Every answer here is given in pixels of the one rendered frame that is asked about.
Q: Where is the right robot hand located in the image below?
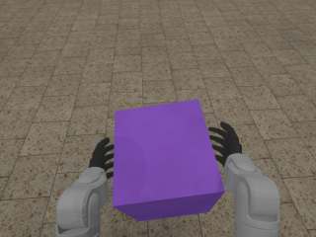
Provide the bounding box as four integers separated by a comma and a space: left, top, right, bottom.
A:
208, 121, 242, 168

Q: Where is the robot right forearm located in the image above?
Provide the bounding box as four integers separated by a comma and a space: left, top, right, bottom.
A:
223, 153, 280, 237

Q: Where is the carton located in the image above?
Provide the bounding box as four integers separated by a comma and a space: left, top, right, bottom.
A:
112, 99, 225, 221

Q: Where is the robot left forearm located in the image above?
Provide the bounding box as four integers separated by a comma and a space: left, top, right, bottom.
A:
55, 167, 109, 237

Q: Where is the left robot hand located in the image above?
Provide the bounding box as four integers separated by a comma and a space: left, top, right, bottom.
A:
88, 137, 115, 179

